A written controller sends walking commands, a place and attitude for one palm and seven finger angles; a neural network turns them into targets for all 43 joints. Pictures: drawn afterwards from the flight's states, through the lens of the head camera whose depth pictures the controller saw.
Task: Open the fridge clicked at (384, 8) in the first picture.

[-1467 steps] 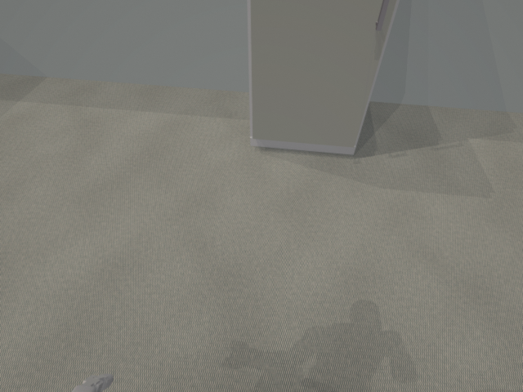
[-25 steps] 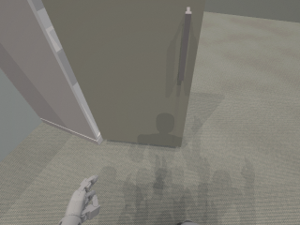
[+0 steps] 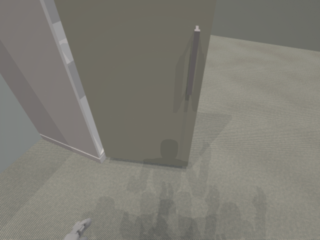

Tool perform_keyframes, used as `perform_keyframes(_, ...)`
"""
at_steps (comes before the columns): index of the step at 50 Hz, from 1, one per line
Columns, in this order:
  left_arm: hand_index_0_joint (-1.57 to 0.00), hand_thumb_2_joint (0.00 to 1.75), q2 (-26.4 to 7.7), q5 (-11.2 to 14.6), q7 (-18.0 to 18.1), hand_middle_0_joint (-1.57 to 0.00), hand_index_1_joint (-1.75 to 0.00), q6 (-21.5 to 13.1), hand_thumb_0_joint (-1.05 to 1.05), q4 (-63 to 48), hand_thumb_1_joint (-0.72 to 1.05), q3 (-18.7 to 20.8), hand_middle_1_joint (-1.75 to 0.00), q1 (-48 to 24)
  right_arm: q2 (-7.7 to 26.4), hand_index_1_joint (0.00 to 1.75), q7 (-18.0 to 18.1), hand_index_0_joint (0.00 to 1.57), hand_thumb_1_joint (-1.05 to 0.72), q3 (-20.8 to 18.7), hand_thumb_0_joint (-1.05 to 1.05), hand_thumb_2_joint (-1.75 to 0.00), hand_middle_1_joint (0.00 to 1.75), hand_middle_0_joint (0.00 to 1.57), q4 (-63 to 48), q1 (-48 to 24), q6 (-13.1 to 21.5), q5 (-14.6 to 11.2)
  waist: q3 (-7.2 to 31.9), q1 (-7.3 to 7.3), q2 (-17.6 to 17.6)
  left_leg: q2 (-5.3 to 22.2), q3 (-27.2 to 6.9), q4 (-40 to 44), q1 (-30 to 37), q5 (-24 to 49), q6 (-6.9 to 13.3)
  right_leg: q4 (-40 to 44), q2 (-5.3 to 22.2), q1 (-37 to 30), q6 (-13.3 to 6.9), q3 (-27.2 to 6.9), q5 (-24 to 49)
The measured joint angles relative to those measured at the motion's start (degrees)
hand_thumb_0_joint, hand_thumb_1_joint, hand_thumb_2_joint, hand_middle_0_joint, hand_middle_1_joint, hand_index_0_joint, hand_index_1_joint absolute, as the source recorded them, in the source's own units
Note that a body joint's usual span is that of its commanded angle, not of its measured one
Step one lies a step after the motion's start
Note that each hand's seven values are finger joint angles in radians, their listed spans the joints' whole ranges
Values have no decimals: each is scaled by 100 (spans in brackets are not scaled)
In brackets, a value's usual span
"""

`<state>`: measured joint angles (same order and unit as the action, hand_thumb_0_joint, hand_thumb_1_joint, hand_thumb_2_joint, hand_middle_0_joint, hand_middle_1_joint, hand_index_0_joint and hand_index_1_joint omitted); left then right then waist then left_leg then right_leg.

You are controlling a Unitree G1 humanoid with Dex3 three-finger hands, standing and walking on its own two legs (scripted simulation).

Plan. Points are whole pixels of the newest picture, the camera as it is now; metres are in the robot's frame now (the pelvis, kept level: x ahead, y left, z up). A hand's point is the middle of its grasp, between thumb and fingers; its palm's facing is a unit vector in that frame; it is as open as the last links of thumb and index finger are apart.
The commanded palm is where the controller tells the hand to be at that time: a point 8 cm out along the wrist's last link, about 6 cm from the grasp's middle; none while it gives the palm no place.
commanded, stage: stop stepping back and stand still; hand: right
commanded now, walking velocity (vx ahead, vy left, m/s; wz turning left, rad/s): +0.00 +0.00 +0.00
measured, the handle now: (192, 63) +0.73 -0.09 +0.11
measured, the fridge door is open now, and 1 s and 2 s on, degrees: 74 74 74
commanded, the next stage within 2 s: let the arm hang, fingers relaxed in 0.04 s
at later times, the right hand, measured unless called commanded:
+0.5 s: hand out of the picture -0.01 -0.20 -0.18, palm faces +0.06 +0.99 -0.15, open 7.1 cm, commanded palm none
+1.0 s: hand out of the picture +0.01 -0.25 -0.16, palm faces +0.04 +0.96 -0.28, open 7.4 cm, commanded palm none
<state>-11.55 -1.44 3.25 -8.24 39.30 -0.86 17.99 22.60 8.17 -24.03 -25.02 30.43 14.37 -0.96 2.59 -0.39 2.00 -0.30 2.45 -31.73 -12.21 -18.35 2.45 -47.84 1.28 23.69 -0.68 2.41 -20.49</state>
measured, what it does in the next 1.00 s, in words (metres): stands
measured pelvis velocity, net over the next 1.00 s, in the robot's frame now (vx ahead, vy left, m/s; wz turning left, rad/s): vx -0.01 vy -0.04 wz -0.04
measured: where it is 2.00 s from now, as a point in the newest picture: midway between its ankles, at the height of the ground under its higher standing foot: outside the picture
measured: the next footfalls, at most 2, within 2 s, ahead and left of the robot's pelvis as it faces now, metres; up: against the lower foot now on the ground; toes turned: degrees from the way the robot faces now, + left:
none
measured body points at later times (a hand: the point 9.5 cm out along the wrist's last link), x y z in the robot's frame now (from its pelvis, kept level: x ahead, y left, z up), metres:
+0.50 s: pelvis -0.01 -0.02 +0.00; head +0.01 -0.05 +0.45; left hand +0.07 +0.23 -0.13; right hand -0.01 -0.25 -0.17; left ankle -0.02 +0.10 -0.73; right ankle +0.05 -0.14 -0.73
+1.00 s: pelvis -0.01 -0.04 +0.01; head +0.00 -0.03 +0.46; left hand +0.04 +0.21 -0.15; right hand +0.01 -0.31 -0.14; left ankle -0.02 +0.10 -0.73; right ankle +0.05 -0.14 -0.73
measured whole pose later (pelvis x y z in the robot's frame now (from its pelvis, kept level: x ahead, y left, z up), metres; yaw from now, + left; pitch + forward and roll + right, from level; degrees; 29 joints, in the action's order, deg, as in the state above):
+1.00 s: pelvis -0.01 -0.04 +0.01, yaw -2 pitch -1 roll +1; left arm -12.4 -1.4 0.6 1.1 64.4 1.0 10.3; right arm 14.4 0.9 -1.0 65.2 11.5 -0.1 0.8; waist -1.9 0.3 -1.0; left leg 1.0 0.9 -23.8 -8.4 -14.1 -0.9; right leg -23.3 -0.6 15.3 -1.9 1.8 -6.8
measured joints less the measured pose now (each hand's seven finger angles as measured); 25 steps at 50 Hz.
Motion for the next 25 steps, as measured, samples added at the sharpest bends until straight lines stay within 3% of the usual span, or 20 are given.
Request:
perform_keyframes(3,-20,89,-116,-7,52,-21,-30,-57,1,-56,91,5,-30,-63,-91,31,37,21,-88,27,1,-90,30,22,84,-161,-12,-22,-66,-52,-136,-8,58,-149,28,-115,-97,1275,103,-493,-71,18,491)
perform_keyframes(8,-20,89,-132,57,-8,-20,-30,-82,1,42,91,70,-30,-453,-136,31,-61,20,-88,146,1,-90,30,21,567,-508,-118,40,-133,-96,-192,66,28,-295,-17,-112,-229,1334,65,-514,23,47,651)
perform_keyframes(11,-20,89,-363,11,-270,-21,-30,217,1,310,91,95,-30,-822,-74,30,-465,20,-89,875,0,-90,30,21,2341,-1237,-819,181,-7,-79,-360,161,-53,-802,-425,-374,-272,1223,-77,-220,-69,12,691)
perform_keyframes(15,-20,89,-455,-38,-358,-21,-30,594,1,579,91,27,-30,-1199,-357,30,-755,19,-90,1761,0,-90,30,20,4989,-1837,-1542,230,-126,83,-407,184,-185,-716,-466,-285,-269,1136,-206,-60,-95,-24,749)
perform_keyframes(18,-20,89,-385,-25,-381,-21,-30,777,1,841,91,27,-30,-1199,-765,30,-852,19,-90,2248,1,-90,30,20,6434,-1799,-1708,238,-267,189,-335,139,-113,-516,-338,-222,-268,1301,-172,-152,-36,-102,850)
perform_keyframes(21,-20,89,-272,-40,-366,-20,-30,915,1,1171,91,19,-30,-1044,-1144,30,-868,19,-90,2516,1,-90,30,20,7447,-1637,-1769,212,-452,201,-122,93,-78,-228,-166,-87,-253,1506,-137,-286,-27,-140,950)
perform_keyframes(25,-20,89,-111,-37,-291,-20,-30,1011,1,1713,91,13,-30,-729,-1143,30,-757,20,-98,2388,0,-90,30,21,8264,-1461,-1723,167,-631,73,3,-12,0,285,61,186,-244,1771,-52,-389,-16,-229,1090)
